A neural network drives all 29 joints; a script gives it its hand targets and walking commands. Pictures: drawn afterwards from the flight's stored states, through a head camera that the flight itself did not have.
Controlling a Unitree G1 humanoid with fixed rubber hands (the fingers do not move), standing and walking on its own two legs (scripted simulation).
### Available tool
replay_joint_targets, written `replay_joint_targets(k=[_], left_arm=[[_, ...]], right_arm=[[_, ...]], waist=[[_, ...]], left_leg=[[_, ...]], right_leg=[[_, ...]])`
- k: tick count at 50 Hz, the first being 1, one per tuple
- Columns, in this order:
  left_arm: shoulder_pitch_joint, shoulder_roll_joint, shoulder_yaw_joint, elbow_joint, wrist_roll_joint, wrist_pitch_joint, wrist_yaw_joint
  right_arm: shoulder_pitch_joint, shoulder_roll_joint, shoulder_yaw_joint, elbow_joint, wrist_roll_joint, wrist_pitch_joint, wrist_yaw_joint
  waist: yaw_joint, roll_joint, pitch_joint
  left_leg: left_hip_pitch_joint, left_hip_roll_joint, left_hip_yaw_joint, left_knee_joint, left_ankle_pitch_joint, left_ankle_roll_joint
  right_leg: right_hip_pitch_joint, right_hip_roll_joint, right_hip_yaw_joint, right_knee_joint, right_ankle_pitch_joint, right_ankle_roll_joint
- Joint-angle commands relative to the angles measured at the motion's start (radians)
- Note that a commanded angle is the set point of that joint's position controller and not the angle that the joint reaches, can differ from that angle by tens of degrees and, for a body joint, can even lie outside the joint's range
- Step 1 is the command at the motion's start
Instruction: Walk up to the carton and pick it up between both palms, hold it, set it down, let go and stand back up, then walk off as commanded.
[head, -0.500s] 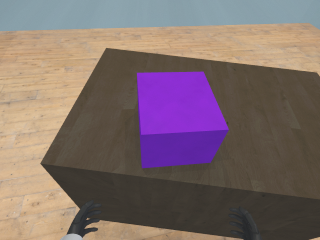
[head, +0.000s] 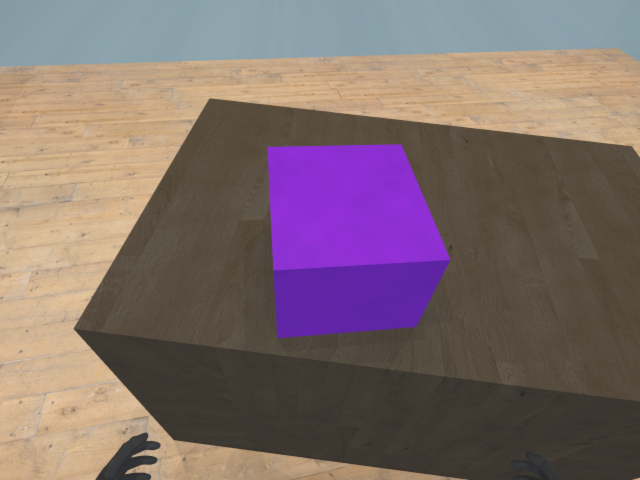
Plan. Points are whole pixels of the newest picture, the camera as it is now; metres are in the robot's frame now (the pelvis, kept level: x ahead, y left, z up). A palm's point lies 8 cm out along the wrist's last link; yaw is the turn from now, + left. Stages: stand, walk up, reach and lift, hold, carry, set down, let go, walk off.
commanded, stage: stand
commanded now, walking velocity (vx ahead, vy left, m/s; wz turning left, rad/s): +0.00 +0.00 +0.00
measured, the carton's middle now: (341, 237) +0.49 +0.01 -0.01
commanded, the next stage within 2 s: none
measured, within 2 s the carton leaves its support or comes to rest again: neither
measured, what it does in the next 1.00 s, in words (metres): stands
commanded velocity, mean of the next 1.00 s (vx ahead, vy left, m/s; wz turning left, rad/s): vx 0.00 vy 0.00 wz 0.00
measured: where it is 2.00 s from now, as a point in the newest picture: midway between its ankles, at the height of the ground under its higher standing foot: outside the picture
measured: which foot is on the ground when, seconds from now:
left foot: down 0.00-1.00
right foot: down 0.00-1.00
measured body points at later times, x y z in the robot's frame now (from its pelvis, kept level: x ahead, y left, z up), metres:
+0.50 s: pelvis +0.00 +0.00 +0.00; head +0.01 +0.02 +0.45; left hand +0.09 +0.28 -0.12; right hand +0.15 -0.29 -0.08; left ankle -0.03 +0.15 -0.74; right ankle -0.01 -0.09 -0.74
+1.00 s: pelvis +0.00 +0.00 +0.00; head +0.01 +0.02 +0.45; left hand +0.08 +0.28 -0.12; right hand +0.14 -0.29 -0.09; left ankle -0.03 +0.15 -0.74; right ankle -0.01 -0.09 -0.74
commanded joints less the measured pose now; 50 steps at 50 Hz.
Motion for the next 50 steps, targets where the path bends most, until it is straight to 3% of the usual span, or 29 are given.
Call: replay_joint_targets(k=[1, 5, 8, 10, 11, 14, 16, 19, 22, 24, 25, 26, 28, 29, 31, 32, 33, 34, 36, 37, 38, 39, 40, 41, 42, 43, 45, 47, 50], left_arm=[[-0.032, 0.238, 0.065, 0.056, -0.004, -0.055, -0.008], [-0.053, 0.239, 0.06, 0.082, -0.004, -0.058, -0.009], [-0.064, 0.268, 0.068, 0.099, 0.0, -0.053, -0.007], [-0.051, 0.247, 0.062, 0.123, -0.011, -0.054, -0.003], [-0.053, 0.268, 0.064, 0.132, -0.001, -0.051, 0.003], [-0.062, 0.234, 0.053, 0.14, -0.01, -0.049, -0.008], [-0.069, 0.273, 0.062, 0.153, -0.004, -0.059, 0.005], [-0.063, 0.252, 0.057, 0.15, -0.009, -0.048, -0.001], [-0.067, 0.24, 0.056, 0.166, -0.01, -0.049, -0.003], [-0.067, 0.245, 0.054, 0.171, 0.0, -0.054, -0.006], [-0.08, 0.251, 0.051, 0.158, 0.004, -0.055, -0.004], [-0.089, 0.257, 0.059, 0.166, 0.003, -0.054, 0.001], [-0.097, 0.264, 0.058, 0.157, 0.001, -0.061, -0.006], [-0.086, 0.269, 0.064, 0.157, -0.004, -0.059, -0.002], [-0.1, 0.268, 0.06, 0.174, 0.0, -0.048, -0.004], [-0.061, 0.282, 0.068, 0.165, -0.006, -0.054, -0.007], [-0.043, 0.264, 0.051, 0.173, -0.01, -0.056, -0.01], [-0.067, 0.268, 0.059, 0.167, -0.004, -0.053, -0.003], [-0.066, 0.246, 0.059, 0.168, -0.004, -0.059, -0.006], [-0.07, 0.252, 0.047, 0.157, -0.008, -0.058, -0.003], [-0.075, 0.257, 0.059, 0.17, -0.01, -0.056, -0.002], [-0.086, 0.229, 0.047, 0.161, -0.016, -0.053, -0.006], [-0.084, 0.256, 0.055, 0.166, -0.011, -0.055, -0.004], [-0.069, 0.266, 0.055, 0.167, -0.009, -0.062, -0.005], [-0.06, 0.248, 0.057, 0.183, -0.005, -0.061, 0.0], [-0.049, 0.284, 0.062, 0.179, -0.012, -0.06, 0.0], [-0.059, 0.258, 0.056, 0.181, -0.013, -0.053, 0.0], [-0.083, 0.255, 0.053, 0.168, -0.005, -0.057, 0.006], [-0.071, 0.235, 0.046, 0.179, -0.004, -0.059, 0.0]], right_arm=[[-0.026, -0.188, -0.054, -0.039, -0.029, -0.009, -0.004], [-0.028, -0.184, -0.044, -0.045, -0.023, 0.003, -0.007], [-0.022, -0.175, -0.022, -0.042, -0.019, 0.009, -0.008], [-0.043, -0.195, -0.03, -0.025, -0.024, 0.01, -0.013], [-0.04, -0.18, -0.024, -0.036, -0.018, 0.012, -0.015], [-0.067, -0.169, -0.027, -0.046, -0.021, 0.002, -0.016], [-0.051, -0.156, -0.02, -0.031, -0.021, 0.006, -0.018], [-0.061, -0.182, -0.028, -0.028, -0.02, 0.011, -0.019], [-0.054, -0.18, -0.026, -0.021, -0.028, 0.004, -0.019], [-0.083, -0.168, -0.027, -0.038, -0.02, 0.0, -0.014], [-0.074, -0.163, -0.024, -0.037, -0.02, 0.008, -0.014], [-0.051, -0.171, -0.026, -0.018, -0.019, 0.005, -0.017], [-0.081, -0.168, -0.026, -0.034, -0.017, 0.006, -0.017], [-0.057, -0.183, -0.022, -0.03, -0.026, 0.006, -0.013], [-0.073, -0.187, -0.028, -0.019, -0.024, 0.002, -0.014], [-0.08, -0.179, -0.027, -0.02, -0.017, 0.006, -0.007], [-0.066, -0.18, -0.027, -0.012, -0.013, 0.005, -0.011], [-0.067, -0.17, -0.027, -0.021, -0.021, 0.001, -0.013], [-0.072, -0.184, -0.034, -0.009, -0.022, -0.006, -0.016], [-0.057, -0.18, -0.023, -0.015, -0.017, 0.001, -0.018], [-0.059, -0.179, -0.021, -0.002, -0.012, 0.003, -0.015], [-0.088, -0.18, -0.034, -0.02, -0.021, -0.002, -0.011], [-0.1, -0.184, -0.034, -0.013, -0.013, 0.005, -0.018], [-0.078, -0.175, -0.025, -0.019, -0.014, 0.002, -0.013], [-0.062, -0.166, -0.028, -0.01, -0.019, 0.0, -0.014], [-0.057, -0.161, -0.025, -0.011, -0.015, 0.004, -0.012], [-0.054, -0.161, -0.025, -0.013, -0.014, 0.004, -0.015], [-0.056, -0.168, -0.022, -0.007, -0.007, 0.006, -0.024], [-0.083, -0.19, -0.038, -0.001, -0.005, 0.0, -0.019]], waist=[[-0.03, 0.016, -0.058], [-0.039, 0.016, -0.118], [-0.053, -0.015, -0.099], [-0.029, 0.028, -0.076], [-0.051, 0.008, -0.076], [-0.046, 0.05, -0.113], [-0.043, 0.007, -0.108], [-0.034, 0.07, -0.096], [-0.028, 0.03, -0.112], [-0.044, 0.058, -0.088], [-0.047, 0.002, -0.068], [-0.053, 0.031, -0.035], [-0.049, -0.005, -0.097], [-0.055, 0.054, -0.051], [-0.055, 0.02, -0.063], [-0.035, 0.056, -0.102], [-0.046, 0.07, -0.087], [-0.057, 0.026, -0.081], [-0.033, 0.052, -0.074], [-0.055, 0.04, -0.073], [-0.055, -0.017, -0.092], [-0.046, 0.05, -0.102], [-0.049, 0.016, -0.081], [-0.041, 0.059, -0.131], [-0.046, 0.011, -0.109], [-0.041, 0.036, -0.108], [-0.058, 0.008, -0.083], [-0.044, 0.053, -0.121], [-0.048, 0.005, -0.102]], left_leg=[[-0.011, 0.038, -0.059, 0.021, 0.197, 0.087], [0.041, 0.056, -0.042, 0.038, 0.259, 0.087], [0.037, 0.055, -0.038, 0.027, 0.236, 0.075], [0.016, 0.057, -0.05, 0.017, 0.259, 0.082], [0.04, 0.068, -0.057, -0.004, 0.252, 0.086], [0.049, 0.069, -0.053, 0.015, 0.267, 0.091], [0.024, 0.057, -0.042, 0.011, 0.297, 0.079], [0.037, 0.063, -0.045, 0.014, 0.284, 0.091], [0.057, 0.067, -0.062, 0.0, 0.26, 0.088], [0.048, 0.073, -0.061, -0.004, 0.218, 0.082], [0.055, 0.075, -0.053, 0.004, 0.211, 0.085], [0.024, 0.069, -0.066, -0.017, 0.209, 0.088], [0.048, 0.069, -0.063, -0.006, 0.197, 0.08], [0.028, 0.062, -0.057, -0.001, 0.187, 0.08], [0.024, 0.067, -0.055, -0.009, 0.174, 0.081], [0.018, 0.056, -0.043, 0.007, 0.174, 0.07], [0.03, 0.071, -0.057, -0.004, 0.195, 0.086], [0.035, 0.063, -0.061, -0.002, 0.206, 0.086], [0.035, 0.061, -0.048, -0.003, 0.215, 0.082], [0.065, 0.074, -0.069, 0.009, 0.249, 0.085], [0.065, 0.073, -0.071, -0.003, 0.245, 0.097], [0.061, 0.072, -0.053, 0.009, 0.236, 0.09], [0.057, 0.067, -0.055, 0.013, 0.255, 0.084], [0.069, 0.063, -0.046, 0.021, 0.247, 0.078], [0.043, 0.061, -0.048, 0.023, 0.299, 0.08], [0.047, 0.061, -0.038, 0.032, 0.292, 0.081], [0.063, 0.074, -0.048, 0.007, 0.279, 0.086], [0.062, 0.073, -0.056, 0.01, 0.296, 0.077], [0.072, 0.068, -0.068, 0.001, 0.24, 0.086]], right_leg=[[0.046, -0.147, 0.127, -0.06, 0.291, 0.02], [0.054, -0.141, 0.122, -0.031, 0.346, 0.003], [0.052, -0.138, 0.111, -0.054, 0.377, 0.024], [0.047, -0.156, 0.119, -0.043, 0.336, 0.028], [0.031, -0.14, 0.108, -0.043, 0.326, 0.024], [0.061, -0.155, 0.128, -0.059, 0.327, 0.001], [0.088, -0.163, 0.109, -0.038, 0.45, 0.023], [0.042, -0.146, 0.121, -0.051, 0.34, 0.008], [0.043, -0.141, 0.105, -0.049, 0.303, 0.002], [0.028, -0.148, 0.108, -0.059, 0.27, 0.003], [-0.008, -0.136, 0.106, -0.073, 0.275, 0.009], [0.007, -0.144, 0.116, -0.08, 0.256, 0.003], [0.019, -0.137, 0.104, -0.077, 0.268, 0.012], [0.005, -0.142, 0.125, -0.078, 0.274, 0.007], [0.017, -0.151, 0.135, -0.081, 0.238, -0.003], [0.059, -0.148, 0.133, -0.065, 0.254, 0.016], [0.031, -0.147, 0.131, -0.07, 0.28, -0.006], [0.029, -0.146, 0.124, -0.063, 0.297, 0.0], [0.04, -0.15, 0.131, -0.072, 0.292, 0.009], [0.002, -0.156, 0.129, -0.06, 0.35, -0.001], [0.022, -0.15, 0.125, -0.059, 0.33, 0.005], [0.033, -0.155, 0.131, -0.062, 0.327, -0.002], [0.023, -0.152, 0.115, -0.063, 0.355, 0.003], [0.057, -0.155, 0.124, -0.064, 0.375, 0.017], [0.087, -0.157, 0.109, -0.04, 0.451, 0.006], [0.087, -0.17, 0.129, -0.053, 0.482, 0.022], [0.04, -0.157, 0.116, -0.058, 0.407, 0.007], [0.083, -0.164, 0.115, -0.066, 0.399, 0.016], [0.046, -0.159, 0.118, -0.081, 0.361, 0.011]])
